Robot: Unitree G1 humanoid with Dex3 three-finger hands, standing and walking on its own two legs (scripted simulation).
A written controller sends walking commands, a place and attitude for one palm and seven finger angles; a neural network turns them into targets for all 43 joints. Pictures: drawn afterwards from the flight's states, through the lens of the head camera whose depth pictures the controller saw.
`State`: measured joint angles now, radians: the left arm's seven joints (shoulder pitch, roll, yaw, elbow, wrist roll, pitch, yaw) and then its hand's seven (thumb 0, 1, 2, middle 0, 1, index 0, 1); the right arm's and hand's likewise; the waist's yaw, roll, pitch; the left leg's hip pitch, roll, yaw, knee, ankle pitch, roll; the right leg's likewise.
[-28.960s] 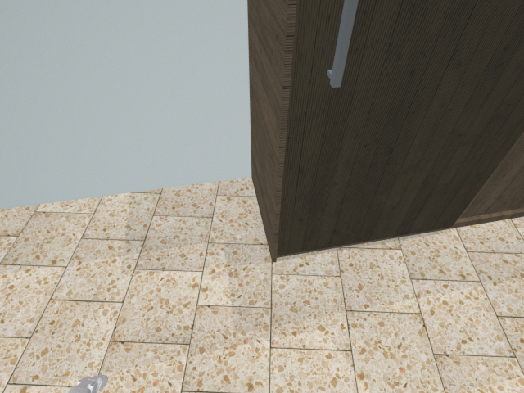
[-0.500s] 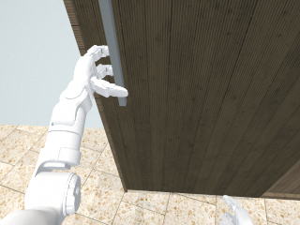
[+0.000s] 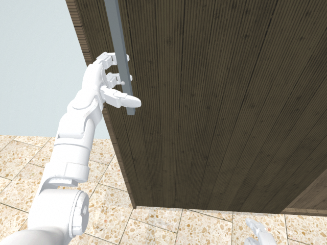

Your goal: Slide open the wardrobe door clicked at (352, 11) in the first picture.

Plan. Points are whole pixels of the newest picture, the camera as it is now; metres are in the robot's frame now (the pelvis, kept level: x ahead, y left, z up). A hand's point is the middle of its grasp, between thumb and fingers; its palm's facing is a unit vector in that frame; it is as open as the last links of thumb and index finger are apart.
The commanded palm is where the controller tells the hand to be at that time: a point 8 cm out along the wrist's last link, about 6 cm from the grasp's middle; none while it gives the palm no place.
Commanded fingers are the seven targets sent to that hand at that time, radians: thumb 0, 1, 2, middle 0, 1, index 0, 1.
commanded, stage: slide the fingers in behind the handle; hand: left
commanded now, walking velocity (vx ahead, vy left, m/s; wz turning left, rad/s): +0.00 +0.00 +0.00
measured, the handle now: (124, 58) +0.48 +0.13 +0.25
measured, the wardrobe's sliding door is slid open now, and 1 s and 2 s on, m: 0.00 0.00 0.00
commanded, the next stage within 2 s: grip the handle and tug to test in 0.56 s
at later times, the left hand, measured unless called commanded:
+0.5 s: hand (125, 79) +0.42 +0.12 +0.23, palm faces +0.00 -1.00 +0.00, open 14.0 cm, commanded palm +0.39 +0.16 +0.22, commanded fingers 0.00 -0.50 0.30 -0.30 -1.20 -0.30 -1.20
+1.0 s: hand (123, 80) +0.41 +0.12 +0.23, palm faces +0.00 -1.00 +0.00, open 11.4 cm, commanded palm +0.39 +0.17 +0.22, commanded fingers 0.00 0.34 0.66 -0.39 -1.32 -0.39 -1.32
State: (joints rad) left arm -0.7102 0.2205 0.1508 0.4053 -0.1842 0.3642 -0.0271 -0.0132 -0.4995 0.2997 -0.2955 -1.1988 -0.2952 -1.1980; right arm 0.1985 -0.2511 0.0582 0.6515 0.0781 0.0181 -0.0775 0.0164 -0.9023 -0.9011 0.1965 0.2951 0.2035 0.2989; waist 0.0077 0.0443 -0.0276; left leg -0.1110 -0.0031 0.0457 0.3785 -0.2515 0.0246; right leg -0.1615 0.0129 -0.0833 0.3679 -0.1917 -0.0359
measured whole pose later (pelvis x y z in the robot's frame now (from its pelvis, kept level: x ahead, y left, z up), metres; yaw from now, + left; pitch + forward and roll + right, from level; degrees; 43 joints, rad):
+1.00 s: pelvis +0.00 +0.01 +0.00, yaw +0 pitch -1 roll +0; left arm -0.74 0.20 0.13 0.42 -0.18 0.36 0.00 -0.01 -0.09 0.48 -0.31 -1.25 -0.30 -1.24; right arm 0.19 -0.24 0.06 0.65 0.07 0.01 -0.07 0.02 -0.90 -0.90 0.20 0.30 0.20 0.30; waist 0.01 0.05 -0.03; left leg -0.11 -0.01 0.05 0.37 -0.25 0.03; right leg -0.16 0.01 -0.08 0.36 -0.19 -0.03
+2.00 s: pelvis +0.03 +0.00 +0.00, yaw -2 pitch +0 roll +0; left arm -0.53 0.19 0.18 0.11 -0.18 0.44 0.00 0.00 0.67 0.74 -0.25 -1.32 -0.20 -1.28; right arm 0.17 -0.24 0.06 0.59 0.06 0.09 -0.05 0.02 -0.90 -0.90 0.20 0.30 0.20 0.30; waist -0.01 0.06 -0.06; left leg -0.06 0.00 0.07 0.35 -0.27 0.02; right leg -0.14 0.03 -0.05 0.35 -0.21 -0.03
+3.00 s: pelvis -0.01 +0.02 -0.01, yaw +2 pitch +0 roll +0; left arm -0.86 0.10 -0.01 0.51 -0.13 0.27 0.13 0.00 0.76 0.81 -0.32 -1.35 -0.23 -1.39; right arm 0.20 -0.20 0.06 0.72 0.03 0.02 -0.03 0.02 -0.90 -0.90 0.20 0.30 0.20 0.30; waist 0.02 0.04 -0.02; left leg -0.20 -0.05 -0.02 0.47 -0.27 0.04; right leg -0.24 -0.03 -0.08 0.47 -0.23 -0.01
